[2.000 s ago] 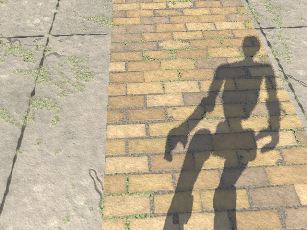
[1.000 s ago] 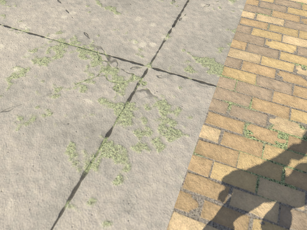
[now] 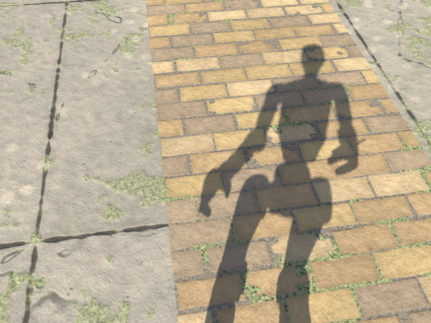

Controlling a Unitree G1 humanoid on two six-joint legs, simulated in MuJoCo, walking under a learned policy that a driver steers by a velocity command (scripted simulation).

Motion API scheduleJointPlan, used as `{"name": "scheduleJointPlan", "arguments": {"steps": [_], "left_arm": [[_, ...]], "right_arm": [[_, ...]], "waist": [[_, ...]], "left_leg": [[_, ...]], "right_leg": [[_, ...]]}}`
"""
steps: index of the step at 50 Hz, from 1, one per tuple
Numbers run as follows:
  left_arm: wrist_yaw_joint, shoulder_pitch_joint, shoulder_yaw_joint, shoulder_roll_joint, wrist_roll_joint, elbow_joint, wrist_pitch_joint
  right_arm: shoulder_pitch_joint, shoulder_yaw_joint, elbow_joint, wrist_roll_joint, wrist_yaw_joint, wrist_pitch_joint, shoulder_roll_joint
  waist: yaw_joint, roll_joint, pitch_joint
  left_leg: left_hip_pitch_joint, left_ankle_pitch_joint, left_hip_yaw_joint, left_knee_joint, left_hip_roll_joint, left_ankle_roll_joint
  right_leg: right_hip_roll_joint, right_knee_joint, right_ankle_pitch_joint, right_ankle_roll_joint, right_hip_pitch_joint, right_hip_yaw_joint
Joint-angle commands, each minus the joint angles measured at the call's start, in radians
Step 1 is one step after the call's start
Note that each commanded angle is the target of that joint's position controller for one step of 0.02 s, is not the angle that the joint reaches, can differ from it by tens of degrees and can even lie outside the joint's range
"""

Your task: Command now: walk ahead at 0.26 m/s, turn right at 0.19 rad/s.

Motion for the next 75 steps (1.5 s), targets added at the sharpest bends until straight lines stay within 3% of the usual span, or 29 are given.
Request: {"name": "scheduleJointPlan", "arguments": {"steps": [1, 3, 6, 13, 15, 16, 18, 20, 24, 27, 29, 32, 33, 34, 35, 36, 38, 43, 49, 53, 58, 60, 62, 64, 67, 70, 72, 73, 75], "left_arm": [[0.006, -0.033, 0.034, 0.119, 0.019, -0.095, 0.004], [0.006, 0.006, 0.018, 0.052, 0.016, -0.079, 0.017], [0.011, -0.015, 0.001, 0.016, 0.02, -0.08, 0.021], [0.01, -0.109, 0.013, 0.045, 0.025, -0.086, 0.038], [0.018, -0.125, 0.022, 0.1, 0.041, -0.106, 0.035], [0.024, -0.151, 0.031, 0.14, 0.035, -0.107, 0.04], [0.012, -0.175, 0.022, 0.06, 0.028, -0.106, 0.04], [0.018, -0.161, 0.036, 0.1, 0.029, -0.108, 0.035], [0.041, -0.09, 0.056, 0.133, 0.023, -0.097, 0.037], [0.054, -0.138, 0.058, 0.136, 0.019, -0.113, 0.039], [0.055, -0.191, 0.064, 0.157, 0.019, -0.12, 0.037], [0.052, -0.261, 0.065, 0.145, -0.003, -0.11, 0.046], [0.046, -0.197, 0.059, 0.107, 0.007, -0.089, 0.051], [0.047, -0.23, 0.038, 0.054, 0.039, -0.143, 0.054], [0.053, -0.291, 0.041, 0.072, 0.032, -0.153, 0.046], [0.053, -0.269, 0.048, 0.094, 0.016, -0.141, 0.045], [0.064, -0.234, 0.061, 0.118, 0.028, -0.1, 0.045], [0.055, -0.216, 0.053, 0.082, 0.015, -0.092, 0.037], [0.043, -0.243, 0.048, 0.084, 0.011, -0.091, 0.028], [0.03, -0.246, 0.043, 0.082, 0.01, -0.085, 0.019], [0.003, -0.185, 0.021, 0.046, 0.011, -0.043, 0.006], [-0.003, -0.188, 0.019, 0.077, 0.026, -0.043, 0.001], [-0.001, -0.209, 0.044, 0.2, 0.024, -0.063, 0.004], [-0.006, -0.213, 0.036, 0.151, 0.013, -0.063, 0.005], [-0.001, -0.204, 0.038, 0.163, 0.007, -0.069, 0.004], [0.012, -0.198, 0.043, 0.169, 0.0, -0.088, 0.019], [0.016, -0.207, 0.041, 0.155, -0.005, -0.11, 0.029], [0.015, -0.206, 0.037, 0.141, -0.007, -0.12, 0.032], [0.008, -0.184, 0.037, 0.133, -0.002, -0.131, 0.037]], "right_arm": [[0.051, -0.008, -0.027, 0.0, 0.0, 0.006, -0.07], [0.023, -0.003, -0.005, -0.009, 0.001, 0.006, -0.068], [0.013, -0.015, 0.025, -0.005, -0.011, 0.018, -0.12], [0.023, -0.001, 0.077, 0.019, -0.016, 0.058, -0.115], [0.075, 0.017, 0.092, -0.001, -0.016, 0.054, -0.072], [0.173, 0.02, 0.111, -0.008, -0.009, 0.05, -0.059], [0.085, 0.022, 0.109, 0.006, -0.013, 0.067, -0.079], [0.034, 0.008, 0.081, 0.015, -0.023, 0.086, -0.121], [0.042, -0.005, 0.046, 0.026, -0.027, 0.103, -0.116], [0.048, -0.016, 0.029, 0.026, -0.018, 0.126, -0.1], [0.051, -0.022, 0.019, 0.033, -0.012, 0.145, -0.096], [0.141, -0.037, 0.051, 0.023, -0.005, 0.16, -0.101], [0.145, -0.053, 0.038, 0.012, -0.009, 0.158, -0.152], [0.133, -0.082, -0.005, -0.001, -0.02, 0.151, -0.299], [0.181, -0.066, -0.017, -0.038, -0.014, 0.128, -0.273], [0.132, -0.058, -0.025, -0.032, -0.015, 0.108, -0.247], [0.045, -0.051, -0.044, 0.014, -0.032, 0.104, -0.209], [0.089, -0.045, -0.058, 0.024, -0.06, 0.123, -0.19], [0.087, -0.051, -0.084, 0.021, -0.076, 0.14, -0.194], [0.077, -0.046, -0.089, 0.009, -0.069, 0.144, -0.182], [0.034, -0.003, -0.063, -0.004, -0.05, 0.138, -0.098], [0.084, -0.001, -0.031, -0.008, -0.043, 0.124, -0.103], [0.139, -0.016, -0.03, -0.022, -0.044, 0.107, -0.132], [0.054, -0.021, -0.044, -0.016, -0.058, 0.11, -0.135], [0.04, -0.03, -0.063, -0.007, -0.067, 0.128, -0.116], [0.06, -0.039, -0.069, -0.001, -0.059, 0.122, -0.102], [0.079, -0.052, -0.069, 0.001, -0.055, 0.121, -0.119], [0.095, -0.06, -0.07, -0.001, -0.054, 0.123, -0.139], [0.091, -0.063, -0.086, -0.013, -0.057, 0.118, -0.168]], "waist": [[-0.017, 0.078, -0.089], [0.015, 0.131, -0.091], [0.016, 0.15, -0.149], [0.0, 0.124, -0.107], [-0.024, 0.04, -0.112], [-0.091, -0.083, -0.123], [-0.032, -0.072, -0.067], [-0.015, -0.057, -0.036], [-0.006, -0.112, -0.11], [-0.013, -0.176, -0.127], [-0.026, -0.134, -0.108], [-0.08, -0.096, -0.102], [-0.06, 0.064, -0.078], [-0.049, 0.37, -0.037], [-0.109, 0.269, -0.116], [-0.072, 0.181, -0.101], [-0.035, 0.096, -0.089], [-0.034, 0.116, -0.128], [-0.047, 0.157, -0.097], [-0.062, 0.172, -0.08], [-0.035, 0.148, -0.091], [-0.035, 0.104, -0.067], [-0.103, -0.077, -0.073], [-0.061, -0.132, -0.054], [-0.051, -0.161, -0.046], [-0.046, -0.112, -0.064], [-0.041, -0.015, -0.063], [-0.039, 0.07, -0.059], [-0.038, 0.248, -0.065]], "left_leg": [[0.285, 0.534, -0.302, -0.174, 0.305, 0.2], [0.191, 0.653, -0.191, -0.206, 0.239, 0.187], [0.182, 0.754, -0.117, -0.205, 0.23, 0.195], [0.163, 0.259, -0.131, -0.181, 0.212, 0.141], [0.103, 0.028, -0.109, -0.122, 0.141, 0.05], [0.039, -0.135, -0.065, -0.118, 0.07, 0.017], [0.063, -0.125, -0.036, -0.101, 0.047, -0.009], [0.019, -0.027, -0.051, -0.042, 0.042, 0.003], [-0.036, 0.0, -0.039, 0.152, 0.029, -0.009], [-0.077, -0.369, -0.008, 0.334, 0.034, -0.025], [-0.04, -0.39, -0.007, 0.327, 0.063, -0.02], [0.176, -0.066, 0.049, 0.07, 0.012, 0.012], [0.249, 0.106, -0.1, -0.061, 0.074, 0.056], [0.3, 0.385, -0.545, -0.196, 0.354, 0.228], [0.297, 0.387, -0.636, -0.221, 0.412, 0.337], [0.3, 0.367, -0.543, -0.194, 0.376, 0.312], [0.312, 0.32, -0.425, -0.16, 0.287, 0.209], [0.348, 0.352, -0.374, -0.167, 0.221, 0.185], [0.324, 0.129, -0.425, -0.191, 0.2, 0.173], [0.248, 0.088, -0.443, -0.19, 0.194, 0.189], [0.183, 0.118, -0.378, -0.158, 0.178, 0.17], [0.154, 0.056, -0.341, -0.147, 0.133, 0.104], [0.134, -0.098, -0.194, -0.057, 0.0, 0.028], [0.178, -0.099, -0.116, 0.003, -0.024, -0.022], [0.16, -0.089, -0.093, 0.034, -0.021, -0.021], [0.192, -0.077, -0.084, 0.016, -0.01, -0.003], [0.241, -0.037, -0.135, -0.051, 0.044, 0.032], [0.276, -0.009, -0.212, -0.11, 0.112, 0.075], [0.318, 0.215, -0.465, -0.21, 0.385, 0.254]], "right_leg": [[-0.13, 0.041, 0.049, 0.023, -0.253, -0.006], [-0.138, -0.117, 0.106, 0.039, -0.133, -0.058], [-0.137, -0.331, 0.214, 0.054, -0.02, -0.092], [-0.117, -0.695, 0.429, 0.009, 0.156, -0.122], [-0.221, -0.739, 0.694, -0.039, 0.276, -0.011], [-0.265, -0.691, 0.725, -0.088, 0.335, 0.02], [-0.194, -0.695, 0.451, -0.064, 0.235, -0.032], [-0.189, -0.678, 0.492, -0.056, 0.222, -0.049], [-0.325, -0.675, 0.736, -0.145, 0.284, 0.036], [-0.465, -0.713, 0.839, -0.227, 0.262, 0.121], [-0.463, -0.728, 0.785, -0.208, 0.193, 0.072], [-0.349, -0.621, 0.554, -0.094, 0.047, -0.113], [-0.267, -0.448, 0.337, -0.016, -0.061, -0.217], [-0.098, -0.173, -0.112, 0.081, -0.324, -0.268], [-0.079, 0.013, -0.201, 0.067, -0.328, -0.086], [-0.098, 0.071, -0.13, 0.054, -0.35, -0.056], [-0.127, 0.038, 0.033, 0.052, -0.367, -0.048], [-0.089, -0.024, 0.165, 0.08, -0.311, -0.052], [-0.089, -0.251, 0.204, 0.101, -0.253, -0.041], [-0.1, -0.34, 0.177, 0.094, -0.14, -0.059], [-0.124, -0.617, 0.265, 0.062, 0.114, -0.102], [-0.141, -0.77, 0.477, 0.027, 0.218, -0.069], [-0.238, -0.708, 0.686, -0.067, 0.204, 0.039], [-0.258, -0.781, 0.509, -0.119, 0.107, 0.134], [-0.265, -0.774, 0.509, -0.13, 0.103, 0.201], [-0.23, -0.728, 0.479, -0.121, 0.07, 0.212], [-0.158, -0.645, 0.404, -0.078, -0.003, 0.149], [-0.101, -0.557, 0.328, -0.04, -0.067, 0.082], [-0.046, -0.239, -0.045, 0.019, -0.195, -0.051]]}}
Velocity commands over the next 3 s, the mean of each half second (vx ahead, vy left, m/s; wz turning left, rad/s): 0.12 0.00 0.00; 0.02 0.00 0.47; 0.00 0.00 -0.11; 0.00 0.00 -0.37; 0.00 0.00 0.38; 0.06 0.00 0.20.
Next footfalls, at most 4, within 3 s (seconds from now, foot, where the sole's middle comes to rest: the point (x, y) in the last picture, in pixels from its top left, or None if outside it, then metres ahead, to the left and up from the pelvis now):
0.28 right None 0.16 -0.14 -0.77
1.20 right None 0.19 -0.11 -0.77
1.78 right None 0.16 -0.15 -0.77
2.36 left None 0.10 0.07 -0.77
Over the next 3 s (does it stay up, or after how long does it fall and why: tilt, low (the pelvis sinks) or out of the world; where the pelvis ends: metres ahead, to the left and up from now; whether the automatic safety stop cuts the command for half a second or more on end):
stays up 0.13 -0.04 0.01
